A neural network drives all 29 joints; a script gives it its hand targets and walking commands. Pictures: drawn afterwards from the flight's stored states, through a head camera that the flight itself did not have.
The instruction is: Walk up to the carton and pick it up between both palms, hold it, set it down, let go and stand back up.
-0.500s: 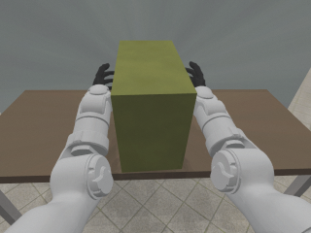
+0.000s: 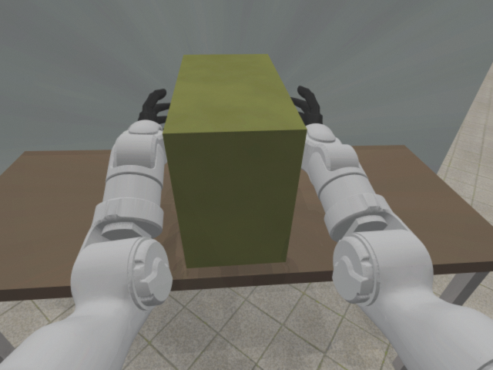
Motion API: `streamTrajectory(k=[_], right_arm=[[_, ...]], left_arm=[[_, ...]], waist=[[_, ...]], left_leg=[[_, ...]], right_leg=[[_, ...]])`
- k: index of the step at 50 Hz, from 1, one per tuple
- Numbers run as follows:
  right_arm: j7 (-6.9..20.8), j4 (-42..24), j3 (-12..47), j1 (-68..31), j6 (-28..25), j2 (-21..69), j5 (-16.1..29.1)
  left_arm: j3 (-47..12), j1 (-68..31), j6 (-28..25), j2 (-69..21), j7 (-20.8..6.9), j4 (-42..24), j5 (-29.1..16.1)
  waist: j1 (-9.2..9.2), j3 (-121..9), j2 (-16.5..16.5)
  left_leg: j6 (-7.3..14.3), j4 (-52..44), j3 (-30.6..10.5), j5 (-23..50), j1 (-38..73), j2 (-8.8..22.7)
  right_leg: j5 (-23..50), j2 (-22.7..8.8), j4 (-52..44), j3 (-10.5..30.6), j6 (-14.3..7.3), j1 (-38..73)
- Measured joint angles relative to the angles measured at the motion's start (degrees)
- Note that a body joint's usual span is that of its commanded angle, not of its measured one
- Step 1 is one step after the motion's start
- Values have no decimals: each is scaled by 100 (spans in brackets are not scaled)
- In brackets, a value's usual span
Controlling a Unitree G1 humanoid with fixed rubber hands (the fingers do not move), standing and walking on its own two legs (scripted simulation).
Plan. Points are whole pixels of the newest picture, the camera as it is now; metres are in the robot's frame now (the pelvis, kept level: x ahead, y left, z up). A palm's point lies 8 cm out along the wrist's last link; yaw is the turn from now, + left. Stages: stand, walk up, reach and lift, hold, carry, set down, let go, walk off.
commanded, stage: reach and lift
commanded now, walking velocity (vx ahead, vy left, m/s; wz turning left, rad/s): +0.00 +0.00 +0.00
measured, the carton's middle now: (231, 151) +0.43 +0.03 +0.21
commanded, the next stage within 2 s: hold in 0.94 s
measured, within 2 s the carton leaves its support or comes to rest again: neither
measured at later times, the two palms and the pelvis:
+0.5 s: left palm (149, 123) +0.39 +0.16 +0.28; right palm (313, 125) +0.39 -0.10 +0.28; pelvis +0.00 +0.00 +0.00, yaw +0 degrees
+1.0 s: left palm (147, 112) +0.38 +0.15 +0.30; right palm (319, 115) +0.38 -0.10 +0.30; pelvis +0.00 +0.00 +0.00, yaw +0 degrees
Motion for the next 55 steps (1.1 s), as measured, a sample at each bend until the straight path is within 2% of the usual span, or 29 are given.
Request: streamTrajectory(k=[12,55], right_arm=[[-197,-552,168,90,412,-9,456],[-378,-1033,396,-97,1362,-236,906]], left_arm=[[-178,-39,405,74,-55,-366,-159],[-314,-222,1219,95,-4,-770,-289]], waist=[[-52,13,0],[-88,-212,106]], left_leg=[[3,42,-8,-30,0,0],[4,59,-22,-35,0,0]], right_leg=[[0,1,-14,-5,2,29],[0,6,-15,-5,3,40]])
